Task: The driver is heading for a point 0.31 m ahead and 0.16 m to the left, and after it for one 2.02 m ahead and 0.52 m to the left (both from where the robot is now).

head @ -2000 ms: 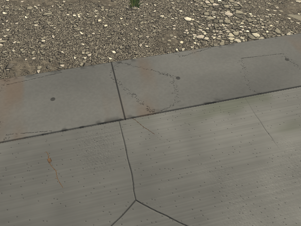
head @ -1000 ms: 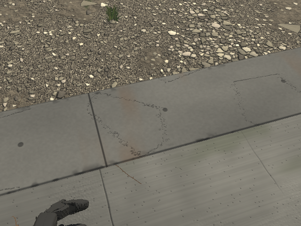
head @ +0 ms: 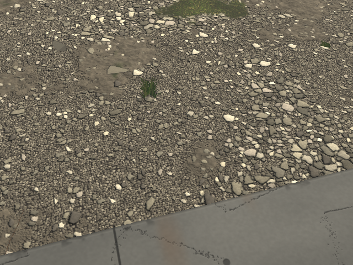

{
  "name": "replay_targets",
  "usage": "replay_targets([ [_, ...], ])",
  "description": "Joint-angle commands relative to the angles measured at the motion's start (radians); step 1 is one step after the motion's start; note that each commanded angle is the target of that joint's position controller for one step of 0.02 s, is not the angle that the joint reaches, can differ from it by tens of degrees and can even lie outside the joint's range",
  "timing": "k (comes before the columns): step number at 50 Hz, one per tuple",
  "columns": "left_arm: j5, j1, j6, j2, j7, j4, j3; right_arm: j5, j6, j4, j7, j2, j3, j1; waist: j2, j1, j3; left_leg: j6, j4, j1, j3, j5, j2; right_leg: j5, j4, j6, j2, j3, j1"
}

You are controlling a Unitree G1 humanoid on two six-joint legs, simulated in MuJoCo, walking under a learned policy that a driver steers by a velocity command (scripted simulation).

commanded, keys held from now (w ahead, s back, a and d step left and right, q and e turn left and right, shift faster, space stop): w+q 0.32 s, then q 0.56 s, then no key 0.12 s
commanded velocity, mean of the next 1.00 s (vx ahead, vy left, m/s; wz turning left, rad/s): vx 0.27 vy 0.00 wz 0.48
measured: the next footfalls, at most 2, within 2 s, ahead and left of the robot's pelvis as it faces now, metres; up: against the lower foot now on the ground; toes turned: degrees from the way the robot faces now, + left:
right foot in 0.16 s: +0.29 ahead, -0.15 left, +0.00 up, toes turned +1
left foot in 0.68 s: +0.45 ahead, +0.16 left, +0.00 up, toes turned +29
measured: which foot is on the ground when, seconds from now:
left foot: down 0.00-0.16, up 0.18-0.66, down 0.68-1.00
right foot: up 0.00-0.14, down 0.16-0.70, up 0.72-1.00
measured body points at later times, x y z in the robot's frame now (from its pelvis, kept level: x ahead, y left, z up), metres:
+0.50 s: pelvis +0.28 -0.05 +0.00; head +0.29 -0.04 +0.45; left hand +0.20 +0.17 -0.15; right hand +0.48 -0.23 -0.12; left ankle +0.39 +0.12 -0.68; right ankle +0.25 -0.15 -0.75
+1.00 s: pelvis +0.39 +0.04 +0.00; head +0.42 +0.05 +0.44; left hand +0.39 +0.35 -0.11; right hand +0.60 -0.17 -0.12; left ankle +0.43 +0.13 -0.75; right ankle +0.47 -0.11 -0.68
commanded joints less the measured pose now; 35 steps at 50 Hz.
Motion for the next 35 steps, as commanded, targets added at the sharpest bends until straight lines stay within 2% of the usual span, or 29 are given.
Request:
replay_targets([
  [1, -0.007, -0.139, -0.004, 0.06, 0.002, -0.097, -0.001, 0.005, -0.001, -0.01, 0.019, -0.148, -0.02, 0.069, 0.098, 0.006, 0.108, 0.224, -0.076, -0.022, -0.175, 0.303, 0.281, -0.017, -0.118, -0.001, 0.029, -0.02, 0.009],
  [3, -0.015, -0.18, -0.002, 0.065, 0.01, -0.115, -0.002, 0.008, 0.006, -0.001, 0.021, -0.158, -0.025, 0.074, 0.104, 0.009, 0.109, 0.202, -0.059, 0.03, -0.192, 0.326, 0.3, -0.07, -0.172, -0.015, 0.04, -0.016, 0.051],
  [5, -0.018, -0.2, -0.004, 0.076, 0.016, -0.124, 0.0, 0.013, 0.016, -0.002, 0.014, -0.168, -0.036, 0.062, 0.11, 0.02, 0.107, 0.175, -0.033, 0.066, -0.214, 0.357, 0.32, -0.136, -0.201, -0.035, 0.052, -0.029, 0.115],
  [6, -0.026, -0.184, -0.009, 0.089, 0.019, -0.122, 0.006, 0.017, 0.021, -0.005, 0.007, -0.178, -0.043, 0.046, 0.107, 0.048, 0.091, 0.155, 0.007, 0.06, -0.211, 0.431, 0.312, -0.132, -0.232, -0.052, 0.07, -0.055, 0.202],
  [7, -0.042, -0.123, -0.021, 0.116, 0.023, -0.108, 0.019, 0.016, 0.023, -0.01, 0.001, -0.186, -0.049, 0.038, 0.106, 0.085, 0.044, 0.115, 0.082, 0.011, -0.191, 0.544, 0.27, -0.097, -0.222, -0.078, 0.088, -0.076, 0.37],
  [8, -0.06, 0.016, -0.037, 0.161, 0.029, -0.071, 0.036, 0.005, 0.017, -0.025, -0.004, -0.156, -0.046, 0.033, 0.069, 0.131, -0.098, 0.051, 0.264, -0.081, -0.134, 0.539, 0.18, -0.037, -0.139, -0.138, 0.064, -0.063, 0.648],
  [9, -0.051, 0.237, -0.044, 0.191, 0.033, -0.035, 0.033, -0.012, -0.003, -0.049, -0.01, 0.003, -0.003, 0.201, -0.164, 0.142, -0.413, -0.024, 0.607, -0.427, -0.106, 0.187, 0.01, 0.015, -0.156, -0.363, -0.167, 0.258, 1.206],
  [10, -0.033, 0.454, -0.045, 0.171, 0.048, 0.031, 0.03, 0.002, -0.009, -0.071, 0.002, -0.011, 0.002, 0.148, -0.216, 0.228, -0.477, -0.035, 0.884, -0.653, -0.116, -0.368, -0.052, -0.218, -0.355, -0.418, -0.349, 0.63, 1.348],
  [11, -0.015, 0.429, -0.06, 0.163, 0.059, 0.057, 0.038, 0.023, -0.005, -0.094, 0.002, -0.101, -0.039, -0.044, -0.088, 0.242, -0.16, 0.014, 1.032, -0.767, -0.202, -0.287, 0.032, -0.501, -0.441, -0.257, -0.28, 0.55, 1.049],
  [12, -0.032, 0.289, -0.064, 0.148, 0.066, 0.036, 0.038, 0.031, -0.007, -0.083, -0.02, -0.105, -0.049, -0.07, -0.066, 0.177, 0.012, 0.03, 1.048, -0.756, -0.172, -0.184, 0.099, -0.56, -0.484, -0.203, -0.263, 0.402, 0.788],
  [13, -0.039, 0.241, -0.057, 0.098, 0.076, 0.027, 0.026, 0.02, -0.002, -0.074, -0.036, -0.074, -0.042, -0.037, -0.057, 0.133, 0.002, 0.044, 0.999, -0.672, -0.17, -0.126, 0.143, -0.45, -0.512, -0.198, -0.243, 0.307, 0.688],
  [14, -0.042, 0.224, -0.054, 0.045, 0.081, 0.025, 0.014, 0.006, 0.002, -0.072, -0.04, -0.025, -0.03, -0.047, -0.026, 0.112, 0.008, 0.047, 0.98, -0.627, -0.174, -0.07, 0.17, -0.323, -0.531, -0.194, -0.228, 0.226, 0.637],
  [15, -0.034, 0.208, -0.054, 0.005, 0.084, 0.016, 0.007, 0.002, 0.007, -0.069, -0.037, 0.007, -0.024, -0.047, -0.015, 0.091, 0.015, 0.047, 0.976, -0.599, -0.167, -0.038, 0.18, -0.238, -0.556, -0.194, -0.214, 0.163, 0.608],
  [16, -0.026, 0.203, -0.058, -0.015, 0.086, 0.012, 0.005, 0.009, 0.013, -0.064, -0.03, 0.016, -0.027, -0.041, -0.014, 0.078, 0.015, 0.05, 0.958, -0.594, -0.165, -0.018, 0.181, -0.202, -0.579, -0.192, -0.2, 0.107, 0.608],
  [18, -0.013, 0.176, -0.075, -0.008, 0.083, -0.004, 0.012, 0.027, 0.014, -0.083, -0.006, 0.002, -0.03, -0.096, -0.016, 0.062, 0.037, 0.038, 0.902, -0.602, -0.139, 0.04, 0.185, 0.044, -0.595, -0.208, -0.178, -0.031, 0.578],
  [20, 0.001, 0.161, -0.09, 0.004, 0.083, -0.008, 0.017, 0.033, 0.015, -0.123, 0.012, -0.01, -0.027, -0.168, -0.008, 0.043, 0.025, 0.001, 0.796, -0.606, -0.096, 0.114, 0.196, 0.356, -0.573, -0.212, -0.168, -0.148, 0.568],
  [22, -0.004, 0.183, -0.098, 0.05, 0.082, 0.0, 0.03, 0.037, 0.027, -0.162, 0.021, -0.024, -0.02, -0.237, -0.013, 0.046, 0.019, -0.033, 0.657, -0.574, -0.055, 0.18, 0.189, 0.519, -0.562, -0.207, -0.154, -0.221, 0.566],
  [24, -0.009, 0.206, -0.105, 0.102, 0.074, 0.006, 0.046, 0.038, 0.04, -0.183, 0.02, -0.054, -0.021, -0.261, -0.029, 0.042, 0.023, -0.046, 0.58, -0.561, -0.051, 0.234, 0.171, 0.591, -0.548, -0.206, -0.162, -0.245, 0.597],
  [27, -0.011, 0.188, -0.109, 0.136, 0.065, -0.005, 0.065, 0.039, 0.057, -0.193, 0.012, -0.1, -0.03, -0.272, -0.03, 0.027, 0.036, -0.037, 0.492, -0.572, -0.065, 0.266, 0.16, 0.563, -0.519, -0.189, -0.181, -0.262, 0.69],
  [29, -0.013, 0.192, -0.096, 0.155, 0.067, -0.01, 0.08, 0.038, 0.058, -0.2, 0.01, -0.124, -0.039, -0.296, -0.012, 0.034, 0.042, -0.029, 0.424, -0.58, -0.067, 0.25, 0.147, 0.518, -0.491, -0.173, -0.191, -0.271, 0.768],
  [31, -0.02, 0.209, -0.076, 0.164, 0.074, -0.01, 0.093, 0.036, 0.052, -0.203, 0.002, -0.134, -0.047, -0.319, -0.025, 0.049, 0.038, -0.021, 0.375, -0.574, -0.051, 0.179, 0.124, 0.504, -0.447, -0.159, -0.201, -0.282, 0.844],
  [33, -0.028, 0.216, -0.062, 0.163, 0.086, -0.017, 0.099, 0.048, 0.036, -0.206, -0.011, -0.164, -0.061, -0.315, -0.016, 0.043, 0.016, 0.013, 0.28, -0.495, -0.011, 0.22, 0.069, 0.512, -0.348, -0.111, -0.18, -0.311, 0.868],
  [34, -0.043, 0.24, -0.057, 0.153, 0.082, -0.019, 0.096, 0.063, 0.02, -0.204, -0.025, -0.201, -0.075, -0.294, 0.024, 0.04, -0.033, 0.058, 0.202, -0.381, 0.013, 0.397, 0.019, 0.493, -0.255, -0.068, -0.132, -0.324, 0.855],
  [35, -0.041, 0.304, -0.051, 0.111, 0.072, -0.037, 0.083, 0.058, 0.005, -0.211, -0.051, -0.281, -0.101, -0.235, 0.136, 0.065, -0.199, 0.191, 0.264, -0.108, -0.108, 0.813, 0.083, 0.234, -0.071, 0.021, -0.052, -0.346, 0.742],
])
